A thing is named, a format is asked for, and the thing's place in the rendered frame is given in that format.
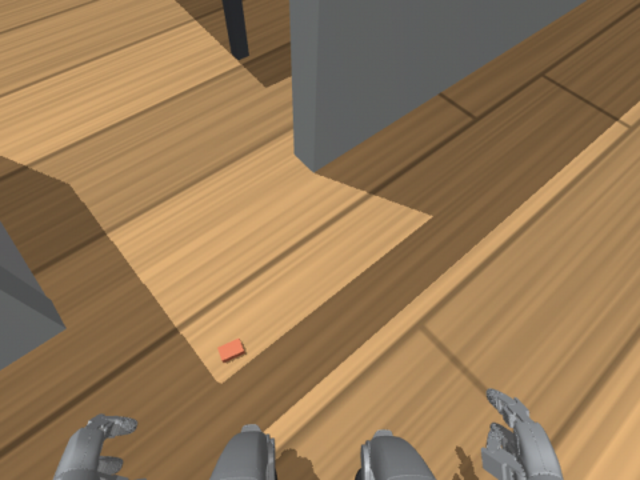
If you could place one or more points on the left robot hand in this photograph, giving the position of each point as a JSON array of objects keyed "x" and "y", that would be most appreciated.
[{"x": 85, "y": 445}]

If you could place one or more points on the small box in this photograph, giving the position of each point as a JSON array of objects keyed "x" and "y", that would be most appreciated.
[{"x": 231, "y": 350}]

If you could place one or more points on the right robot hand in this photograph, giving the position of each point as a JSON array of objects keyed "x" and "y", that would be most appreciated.
[{"x": 525, "y": 452}]

